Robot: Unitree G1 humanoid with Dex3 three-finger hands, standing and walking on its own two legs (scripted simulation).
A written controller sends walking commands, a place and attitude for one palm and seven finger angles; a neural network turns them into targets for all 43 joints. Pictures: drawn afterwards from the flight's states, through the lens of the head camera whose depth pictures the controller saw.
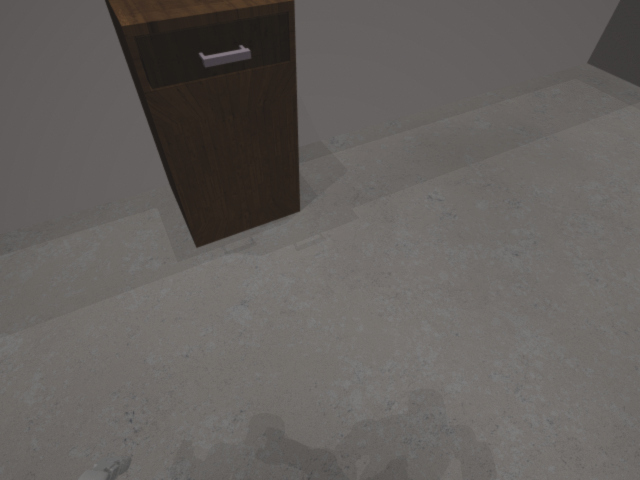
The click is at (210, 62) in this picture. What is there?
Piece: drawer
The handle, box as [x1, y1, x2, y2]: [199, 45, 250, 67]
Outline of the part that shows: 250,51 247,48 244,48 242,45 239,45 238,50 204,56 201,52 199,53 199,56 205,67 250,58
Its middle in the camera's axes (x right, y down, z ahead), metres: -0.28 -0.53 +1.11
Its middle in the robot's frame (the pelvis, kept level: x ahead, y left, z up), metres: +1.18 +0.34 +0.00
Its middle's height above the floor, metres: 0.76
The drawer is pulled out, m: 0.00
